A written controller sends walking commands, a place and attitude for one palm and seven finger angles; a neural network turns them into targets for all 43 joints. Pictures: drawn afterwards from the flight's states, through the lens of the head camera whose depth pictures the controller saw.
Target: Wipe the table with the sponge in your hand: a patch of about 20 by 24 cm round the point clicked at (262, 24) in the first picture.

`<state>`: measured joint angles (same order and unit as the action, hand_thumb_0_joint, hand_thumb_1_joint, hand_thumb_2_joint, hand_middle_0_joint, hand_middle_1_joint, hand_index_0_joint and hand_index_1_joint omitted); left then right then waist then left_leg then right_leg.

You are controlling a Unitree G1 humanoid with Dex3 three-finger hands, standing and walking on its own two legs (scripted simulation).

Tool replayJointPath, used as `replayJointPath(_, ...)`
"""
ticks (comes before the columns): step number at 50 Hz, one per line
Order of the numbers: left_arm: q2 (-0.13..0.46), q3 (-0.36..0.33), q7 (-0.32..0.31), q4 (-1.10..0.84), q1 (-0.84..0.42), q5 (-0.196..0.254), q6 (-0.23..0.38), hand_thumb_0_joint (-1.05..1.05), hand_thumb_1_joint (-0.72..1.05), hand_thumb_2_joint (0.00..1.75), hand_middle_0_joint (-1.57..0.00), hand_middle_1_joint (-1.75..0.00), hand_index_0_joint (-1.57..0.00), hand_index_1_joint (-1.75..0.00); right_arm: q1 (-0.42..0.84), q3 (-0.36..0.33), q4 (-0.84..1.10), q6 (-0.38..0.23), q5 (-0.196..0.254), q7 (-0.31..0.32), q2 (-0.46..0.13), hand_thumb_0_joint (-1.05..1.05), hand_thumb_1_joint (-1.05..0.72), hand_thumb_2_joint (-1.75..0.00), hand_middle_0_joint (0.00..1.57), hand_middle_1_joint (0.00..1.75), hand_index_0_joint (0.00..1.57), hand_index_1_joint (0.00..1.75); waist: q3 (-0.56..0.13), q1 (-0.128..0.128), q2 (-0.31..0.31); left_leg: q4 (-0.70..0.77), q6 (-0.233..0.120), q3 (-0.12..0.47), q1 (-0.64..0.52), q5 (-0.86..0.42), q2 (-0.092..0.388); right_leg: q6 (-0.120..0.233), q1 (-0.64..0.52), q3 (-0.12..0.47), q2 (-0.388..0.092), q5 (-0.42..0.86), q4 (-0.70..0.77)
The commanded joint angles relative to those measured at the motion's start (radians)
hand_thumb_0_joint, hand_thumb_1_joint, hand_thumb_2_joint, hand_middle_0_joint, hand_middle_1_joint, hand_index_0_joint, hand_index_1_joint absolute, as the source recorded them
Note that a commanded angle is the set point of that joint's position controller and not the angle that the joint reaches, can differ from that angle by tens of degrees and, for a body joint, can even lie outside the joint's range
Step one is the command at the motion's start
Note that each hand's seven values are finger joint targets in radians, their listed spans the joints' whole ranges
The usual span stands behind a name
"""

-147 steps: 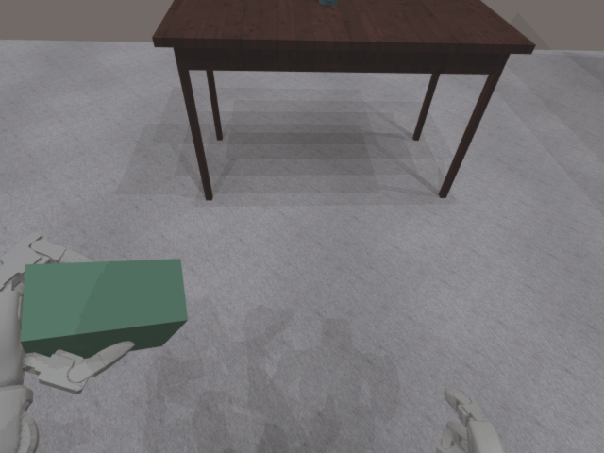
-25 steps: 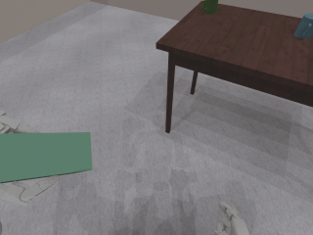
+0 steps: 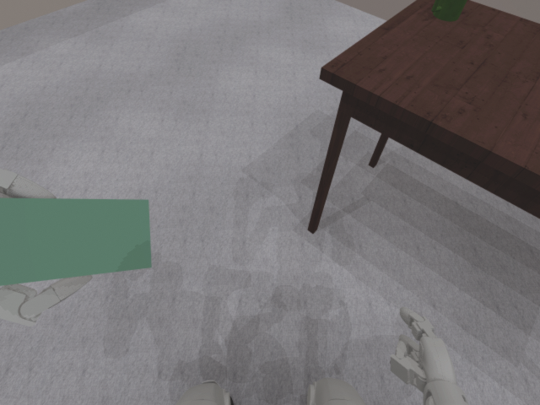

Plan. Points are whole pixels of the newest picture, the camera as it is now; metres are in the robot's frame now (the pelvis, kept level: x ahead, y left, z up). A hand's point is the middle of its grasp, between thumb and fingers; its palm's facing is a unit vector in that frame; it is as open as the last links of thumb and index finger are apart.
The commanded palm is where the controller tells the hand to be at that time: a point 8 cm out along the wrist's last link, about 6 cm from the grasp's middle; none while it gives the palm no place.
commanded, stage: walk to a spot facing it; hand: left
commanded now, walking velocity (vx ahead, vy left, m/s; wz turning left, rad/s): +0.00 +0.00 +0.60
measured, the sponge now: (86, 240) +0.25 +0.20 +0.18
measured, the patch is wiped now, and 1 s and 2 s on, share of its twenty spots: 0.00 0.00 0.00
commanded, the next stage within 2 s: turn to face it in 1.94 s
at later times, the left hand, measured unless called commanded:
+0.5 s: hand (24, 359) +0.14 +0.20 +0.19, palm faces +0.63 -0.67 -0.39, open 10.4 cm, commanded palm +0.07 +0.23 +0.20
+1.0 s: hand out of the picture -0.01 +0.20 +0.20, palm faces +0.79 -0.38 -0.48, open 10.4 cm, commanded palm -0.07 +0.20 +0.20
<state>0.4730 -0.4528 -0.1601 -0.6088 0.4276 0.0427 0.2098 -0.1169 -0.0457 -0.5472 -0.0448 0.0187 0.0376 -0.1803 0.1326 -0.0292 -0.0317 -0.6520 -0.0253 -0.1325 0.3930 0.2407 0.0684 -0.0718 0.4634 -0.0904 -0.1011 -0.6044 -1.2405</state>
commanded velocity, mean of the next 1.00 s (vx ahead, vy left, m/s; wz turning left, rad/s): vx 0.12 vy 0.00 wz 0.58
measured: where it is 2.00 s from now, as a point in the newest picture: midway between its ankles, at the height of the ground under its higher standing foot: outside the picture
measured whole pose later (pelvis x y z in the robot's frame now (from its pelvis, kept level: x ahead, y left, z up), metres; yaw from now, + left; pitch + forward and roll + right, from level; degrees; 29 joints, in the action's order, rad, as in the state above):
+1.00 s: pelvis -0.04 -0.12 +0.01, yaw +36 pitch +0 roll -1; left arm 0.39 -0.37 -0.13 -0.53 0.48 0.03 0.17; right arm -0.23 0.04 -0.62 -0.08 0.00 0.03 -0.13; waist 0.02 0.04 0.07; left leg -0.65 0.00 0.11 0.39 0.33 0.02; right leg -0.02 0.24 -0.13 -0.01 -0.40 -0.56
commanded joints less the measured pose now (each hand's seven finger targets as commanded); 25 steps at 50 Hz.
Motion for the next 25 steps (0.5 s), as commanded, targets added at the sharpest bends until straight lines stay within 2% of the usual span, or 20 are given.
replayJointPath(1, 0.097, -0.113, 0.001, -0.293, 0.128, 0.03, 0.049, 0.0, 0.1, 1.3, -1.2, -1.6, -1.2, -1.6, -0.017, -0.042, 0.131, -0.056, 0.011, -0.017, -0.143, 0.0, -0.9, -0.9, 0.2, 0.3, 0.2, 0.3, -0.3, 0.027, 0.295, 0.238, -0.152, 0.287, -0.225, -0.508, 0.222, -0.018, 0.011, 0.03, -0.002, 0.142, 0.248)
replayJointPath(3, 0.088, -0.109, 0.003, -0.302, 0.156, 0.038, 0.039, 0.0, 0.1, 1.3, -1.2, -1.6, -1.2, -1.6, -0.023, -0.028, 0.139, -0.074, 0.009, -0.021, -0.139, 0.0, -0.9, -0.9, 0.2, 0.3, 0.2, 0.3, -0.29, 0.027, 0.349, 0.258, -0.12, 0.236, -0.12, -0.436, 0.184, -0.022, -0.119, -0.025, 0.039, 0.222, 0.394)
replayJointPath(4, 0.072, -0.096, 0.007, -0.283, 0.173, 0.043, 0.034, 0.0, 0.1, 1.3, -1.2, -1.6, -1.2, -1.6, -0.025, -0.021, 0.139, -0.082, 0.008, -0.02, -0.134, 0.0, -0.9, -0.9, 0.2, 0.3, 0.2, 0.3, -0.285, 0.023, 0.345, 0.257, -0.118, 0.25, -0.095, -0.414, 0.188, -0.025, -0.156, -0.039, 0.053, 0.24, 0.442)
replayJointPath(6, 0.067, -0.091, 0.01, -0.231, 0.159, 0.042, 0.018, 0.0, 0.1, 1.3, -1.2, -1.6, -1.2, -1.6, -0.027, -0.012, 0.135, -0.09, 0.009, -0.01, -0.134, 0.0, -0.9, -0.9, 0.2, 0.3, 0.2, 0.3, -0.273, 0.032, 0.304, 0.235, -0.105, 0.258, -0.053, -0.327, 0.191, -0.028, -0.226, -0.051, 0.074, 0.274, 0.538)
replayJointPath(8, 0.064, -0.082, 0.009, -0.192, 0.095, 0.034, -0.001, 0.0, 0.1, 1.3, -1.2, -1.6, -1.2, -1.6, -0.026, -0.005, 0.131, -0.094, 0.012, 0.004, -0.129, 0.0, -0.9, -0.9, 0.2, 0.3, 0.2, 0.3, -0.265, 0.039, 0.233, 0.175, -0.063, 0.243, -0.023, -0.188, 0.162, -0.03, -0.302, -0.062, 0.082, 0.326, 0.67)
replayJointPath(9, 0.056, -0.069, 0.009, -0.159, 0.05, 0.026, -0.007, 0.0, 0.1, 1.3, -1.2, -1.6, -1.2, -1.6, -0.015, 0.003, 0.127, -0.096, 0.015, 0.012, -0.114, 0.0, -0.9, -0.9, 0.2, 0.3, 0.2, 0.3, -0.254, 0.047, 0.153, 0.095, -0.035, 0.224, 0.005, -0.079, 0.125, -0.019, -0.33, -0.026, 0.036, 0.379, 0.783)
replayJointPath(10, 0.081, -0.069, 0.002, -0.119, 0.005, 0.01, -0.019, 0.0, 0.1, 1.3, -1.2, -1.6, -1.2, -1.6, -0.03, 0.008, 0.12, -0.095, 0.015, 0.019, -0.093, 0.0, -0.9, -0.9, 0.2, 0.3, 0.2, 0.3, -0.241, 0.041, -0.073, -0.076, 0.022, 0.127, 0.092, 0.14, 0.021, 0.033, -0.359, 0.135, -0.122, 0.442, 0.906)
replayJointPath(11, 0.138, -0.095, -0.012, -0.077, -0.029, 0.009, -0.041, 0.0, 0.1, 1.3, -1.2, -1.6, -1.2, -1.6, -0.014, 0.006, 0.128, -0.097, 0.006, 0.03, -0.091, 0.0, -0.9, -0.9, 0.2, 0.3, 0.2, 0.3, -0.222, 0.046, -0.313, -0.392, 0.065, 0.088, 0.202, 0.37, -0.09, 0.152, -0.322, 0.455, -0.359, 0.605, 0.963)
replayJointPath(12, 0.123, -0.073, -0.019, -0.033, -0.085, 0.011, -0.049, 0.0, 0.1, 1.3, -1.2, -1.6, -1.2, -1.6, -0.025, 0.009, 0.098, -0.103, -0.009, 0.041, -0.114, 0.0, -0.9, -0.9, 0.2, 0.3, 0.2, 0.3, -0.228, 0.046, -0.242, -0.586, 0.065, 0.173, 0.171, 0.33, -0.06, 0.18, -0.256, 0.394, -0.401, 0.584, 0.979)
replayJointPath(13, 0.083, -0.015, -0.011, -0.022, -0.116, 0.008, -0.057, 0.0, 0.1, 1.3, -1.2, -1.6, -1.2, -1.6, -0.013, -0.008, 0.073, -0.101, -0.012, 0.039, -0.139, 0.0, -0.9, -0.9, 0.2, 0.3, 0.2, 0.3, -0.21, 0.032, -0.251, -0.668, 0.071, 0.195, 0.178, 0.292, -0.048, 0.168, -0.221, 0.391, -0.384, 0.496, 0.99)
replayJointPath(14, 0.079, -0.023, -0.006, 0.013, -0.089, -0.006, -0.049, 0.0, 0.1, 1.3, -1.2, -1.6, -1.2, -1.6, -0.002, 0.009, 0.061, -0.089, -0.021, 0.037, -0.106, 0.0, -0.9, -0.9, 0.2, 0.3, 0.2, 0.3, -0.183, 0.025, -0.172, -0.717, 0.088, 0.161, 0.193, 0.213, -0.031, 0.171, -0.228, 0.297, -0.333, 0.5, 0.965)
replayJointPath(15, 0.062, 0.003, 0.001, 0.011, -0.095, -0.009, -0.035, 0.0, 0.1, 1.3, -1.2, -1.6, -1.2, -1.6, 0.029, 0.022, 0.057, -0.079, -0.021, 0.044, -0.098, 0.0, -0.9, -0.9, 0.2, 0.3, 0.2, 0.3, -0.166, 0.03, -0.139, -0.727, 0.096, 0.153, 0.2, 0.176, -0.021, 0.156, -0.224, 0.184, -0.289, 0.534, 0.944)
replayJointPath(16, 0.063, 0.008, 0.003, 0.021, -0.094, -0.014, -0.025, 0.0, 0.1, 1.3, -1.2, -1.6, -1.2, -1.6, 0.045, 0.028, 0.049, -0.073, -0.024, 0.049, -0.1, 0.0, -0.9, -0.9, 0.2, 0.3, 0.2, 0.3, -0.167, 0.032, -0.116, -0.695, 0.101, 0.13, 0.199, 0.168, -0.021, 0.144, -0.249, 0.094, -0.263, 0.578, 0.932)
replayJointPath(17, 0.061, 0.018, 0.003, 0.005, -0.113, -0.016, -0.016, 0.0, 0.1, 1.3, -1.2, -1.6, -1.2, -1.6, 0.053, 0.025, 0.053, -0.068, -0.022, 0.054, -0.105, 0.0, -0.9, -0.9, 0.2, 0.3, 0.2, 0.3, -0.155, 0.032, -0.128, -0.663, 0.102, 0.115, 0.187, 0.162, -0.019, 0.136, -0.253, 0.041, -0.254, 0.576, 0.94)
replayJointPath(18, 0.064, 0.032, 0.001, -0.028, -0.146, -0.012, -0.012, 0.0, 0.1, 1.3, -1.2, -1.6, -1.2, -1.6, 0.069, 0.022, 0.057, -0.066, -0.018, 0.061, -0.108, 0.0, -0.9, -0.9, 0.2, 0.3, 0.2, 0.3, -0.145, 0.03, -0.113, -0.599, 0.101, 0.1, 0.156, 0.158, -0.013, 0.132, -0.253, 0.011, -0.253, 0.552, 0.952)
replayJointPath(20, 0.081, 0.012, -0.009, -0.071, -0.132, -0.012, 0.001, 0.0, 0.1, 1.3, -1.2, -1.6, -1.2, -1.6, 0.06, 0.009, 0.073, -0.07, -0.027, 0.067, -0.123, 0.0, -0.9, -0.9, 0.2, 0.3, 0.2, 0.3, -0.161, 0.041, -0.11, -0.474, 0.089, 0.068, 0.108, 0.165, -0.005, 0.147, -0.256, 0.002, -0.267, 0.481, 0.975)
replayJointPath(23, 0.119, -0.042, -0.03, -0.165, -0.05, 0.0, 0.011, 0.0, 0.1, 1.3, -1.2, -1.6, -1.2, -1.6, 0.044, -0.008, 0.097, -0.068, -0.033, 0.072, -0.129, 0.0, -0.9, -0.9, 0.2, 0.3, 0.2, 0.3, -0.213, 0.065, -0.1, -0.254, 0.074, 0.041, 0.051, 0.219, 0.006, 0.181, -0.336, 0.019, -0.302, 0.51, 0.956)
replayJointPath(25, 0.113, -0.064, -0.04, -0.204, 0.003, 0.004, 0.014, 0.0, 0.1, 1.3, -1.2, -1.6, -1.2, -1.6, 0.03, -0.001, 0.127, -0.064, -0.036, 0.066, -0.115, 0.0, -0.9, -0.9, 0.2, 0.3, 0.2, 0.3, -0.255, 0.078, -0.114, -0.139, 0.065, 0.025, 0.038, 0.246, 0.007, 0.198, -0.389, 0.026, -0.319, 0.583, 0.918)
